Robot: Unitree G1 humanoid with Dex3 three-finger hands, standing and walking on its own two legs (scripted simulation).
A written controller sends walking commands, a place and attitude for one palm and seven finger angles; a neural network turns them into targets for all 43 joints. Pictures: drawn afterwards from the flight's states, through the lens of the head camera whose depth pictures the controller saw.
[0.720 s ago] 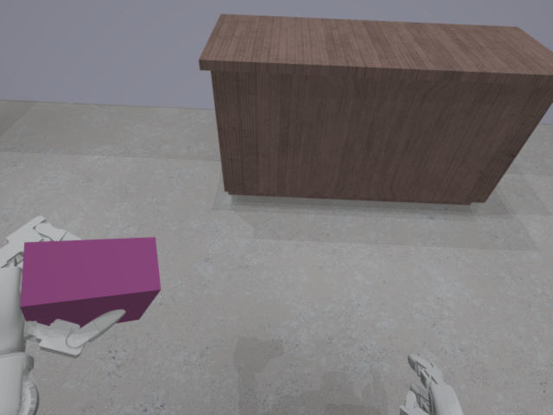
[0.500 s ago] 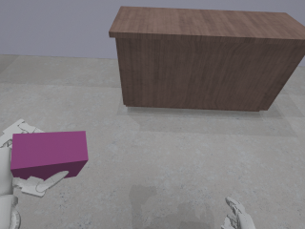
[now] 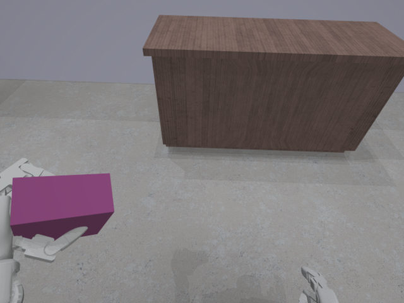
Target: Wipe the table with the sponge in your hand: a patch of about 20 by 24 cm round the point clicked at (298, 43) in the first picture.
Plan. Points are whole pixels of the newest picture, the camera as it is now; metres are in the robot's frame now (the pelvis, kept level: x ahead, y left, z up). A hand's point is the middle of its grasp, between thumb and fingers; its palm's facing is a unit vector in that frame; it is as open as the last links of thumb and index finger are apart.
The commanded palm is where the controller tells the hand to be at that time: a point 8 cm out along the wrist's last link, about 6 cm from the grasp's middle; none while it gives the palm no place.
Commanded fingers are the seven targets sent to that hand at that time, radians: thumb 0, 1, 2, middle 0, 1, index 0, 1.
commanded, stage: walk to a spot facing it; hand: left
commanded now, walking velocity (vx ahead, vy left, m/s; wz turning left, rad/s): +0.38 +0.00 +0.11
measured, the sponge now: (76, 209) +0.22 +0.21 +0.15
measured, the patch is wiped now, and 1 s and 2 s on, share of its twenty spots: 0.00 0.00 0.00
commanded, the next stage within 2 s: turn to face it in 1.74 s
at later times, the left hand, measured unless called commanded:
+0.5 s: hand (77, 148) +0.33 +0.24 +0.18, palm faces +0.41 -0.83 -0.39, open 9.7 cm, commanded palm +0.27 +0.28 +0.18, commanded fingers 0.00 0.10 1.30 -1.20 -1.60 -1.20 -1.60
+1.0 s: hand (112, 102) +0.45 +0.21 +0.19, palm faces +0.50 -0.75 -0.44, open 9.7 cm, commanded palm +0.40 +0.25 +0.18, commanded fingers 0.00 0.10 1.30 -1.20 -1.60 -1.20 -1.60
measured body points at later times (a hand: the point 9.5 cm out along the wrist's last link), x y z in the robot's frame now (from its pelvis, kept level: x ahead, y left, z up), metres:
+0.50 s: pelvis +0.11 +0.00 +0.01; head +0.12 +0.01 +0.46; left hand +0.30 +0.28 +0.20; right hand +0.27 -0.21 -0.08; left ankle +0.08 +0.11 -0.73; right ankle +0.14 -0.13 -0.67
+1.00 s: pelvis +0.27 -0.05 +0.01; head +0.30 -0.04 +0.45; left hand +0.42 +0.25 +0.21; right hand +0.46 -0.30 -0.08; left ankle +0.34 +0.10 -0.70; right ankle +0.25 -0.14 -0.73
